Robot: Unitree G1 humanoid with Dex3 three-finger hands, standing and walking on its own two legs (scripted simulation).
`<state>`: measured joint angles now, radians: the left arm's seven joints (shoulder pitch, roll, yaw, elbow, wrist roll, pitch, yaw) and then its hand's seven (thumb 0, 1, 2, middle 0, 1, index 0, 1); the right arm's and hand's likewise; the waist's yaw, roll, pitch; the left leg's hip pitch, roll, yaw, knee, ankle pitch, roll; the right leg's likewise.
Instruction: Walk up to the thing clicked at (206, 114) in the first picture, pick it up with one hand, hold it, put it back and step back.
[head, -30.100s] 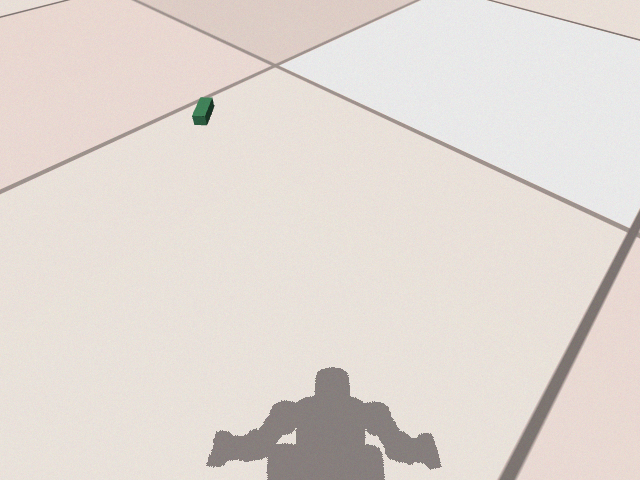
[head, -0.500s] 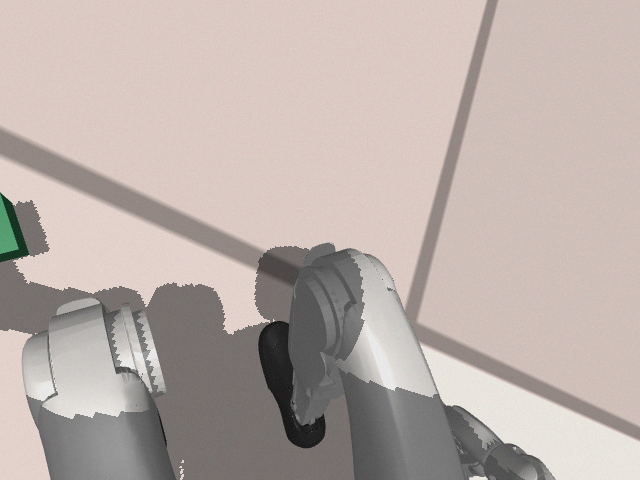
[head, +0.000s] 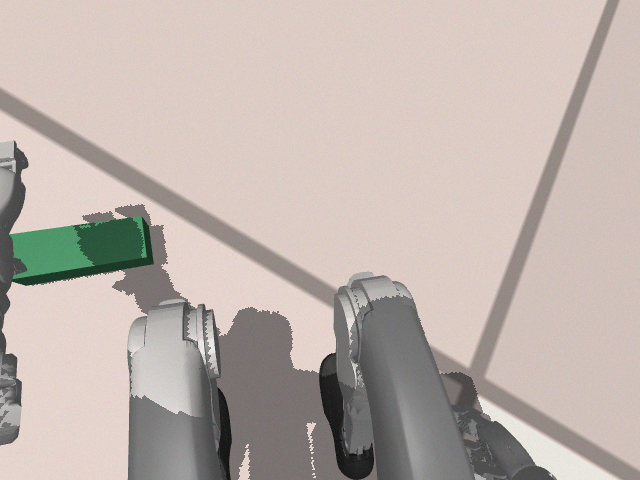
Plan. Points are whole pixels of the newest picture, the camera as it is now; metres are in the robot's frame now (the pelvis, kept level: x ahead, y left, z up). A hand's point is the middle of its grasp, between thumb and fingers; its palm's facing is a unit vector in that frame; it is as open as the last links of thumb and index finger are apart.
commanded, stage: withdraw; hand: left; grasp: from above
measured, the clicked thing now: (84, 250) +0.43 +0.32 -0.31
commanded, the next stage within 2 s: home in 0.46 s
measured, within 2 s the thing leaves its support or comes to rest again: neither
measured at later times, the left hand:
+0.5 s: hand (34, 250) +0.40 +0.33 -0.17, palm faces -0.41 -0.05 -0.91, open 13.8 cm
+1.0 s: hand (2, 272) +0.34 +0.29 -0.02, palm faces -0.35 -0.49 -0.80, open 9.0 cm
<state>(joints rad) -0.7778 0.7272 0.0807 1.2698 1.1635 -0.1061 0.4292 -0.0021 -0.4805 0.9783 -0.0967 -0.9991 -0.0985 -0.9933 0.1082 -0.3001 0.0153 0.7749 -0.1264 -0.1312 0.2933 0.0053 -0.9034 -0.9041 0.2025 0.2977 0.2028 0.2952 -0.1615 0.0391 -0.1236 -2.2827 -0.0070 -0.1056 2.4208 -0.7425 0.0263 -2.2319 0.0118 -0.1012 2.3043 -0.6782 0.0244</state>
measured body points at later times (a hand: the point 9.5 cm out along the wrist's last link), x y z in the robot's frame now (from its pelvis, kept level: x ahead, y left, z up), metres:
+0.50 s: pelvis -0.02 +0.00 -0.01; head +0.20 +0.09 +0.37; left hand +0.42 +0.33 -0.12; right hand +0.07 -0.29 -0.11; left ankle +0.06 +0.11 -0.30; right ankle +0.10 -0.12 -0.30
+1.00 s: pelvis +0.00 +0.00 +0.11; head +0.19 +0.03 +0.52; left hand +0.36 +0.31 +0.03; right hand +0.12 -0.26 -0.02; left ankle +0.06 +0.11 -0.30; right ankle +0.10 -0.12 -0.30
